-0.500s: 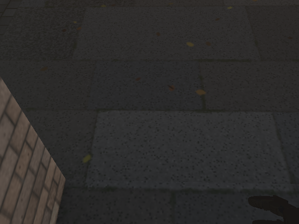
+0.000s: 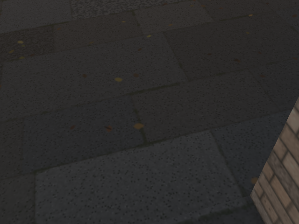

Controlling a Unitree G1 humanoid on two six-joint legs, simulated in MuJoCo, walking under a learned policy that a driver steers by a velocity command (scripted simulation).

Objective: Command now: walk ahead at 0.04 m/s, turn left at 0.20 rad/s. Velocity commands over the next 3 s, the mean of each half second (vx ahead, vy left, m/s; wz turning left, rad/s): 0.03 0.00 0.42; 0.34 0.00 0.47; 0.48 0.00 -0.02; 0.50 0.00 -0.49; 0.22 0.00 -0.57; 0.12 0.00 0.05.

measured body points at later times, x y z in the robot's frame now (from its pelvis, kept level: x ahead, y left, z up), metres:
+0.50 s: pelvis -0.03 +0.01 -0.01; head -0.03 +0.04 +0.44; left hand -0.03 +0.30 -0.15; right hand +0.12 -0.22 -0.12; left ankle -0.07 +0.08 -0.74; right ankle +0.04 -0.08 -0.72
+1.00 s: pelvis +0.10 +0.04 -0.01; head +0.11 +0.03 +0.44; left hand +0.14 +0.34 -0.10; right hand +0.19 -0.22 -0.14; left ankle -0.07 +0.08 -0.74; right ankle +0.20 -0.02 -0.74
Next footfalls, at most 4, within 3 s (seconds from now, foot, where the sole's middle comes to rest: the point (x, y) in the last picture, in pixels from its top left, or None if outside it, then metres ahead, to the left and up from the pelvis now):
0.44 left None -0.04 0.10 -0.77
1.00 right None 0.23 0.00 -0.77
1.48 left None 0.43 0.31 -0.77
2.04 right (110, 179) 0.75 0.22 -0.77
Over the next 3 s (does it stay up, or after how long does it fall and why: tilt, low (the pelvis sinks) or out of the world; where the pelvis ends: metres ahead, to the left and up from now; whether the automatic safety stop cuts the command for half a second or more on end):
stays up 0.87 0.23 0.01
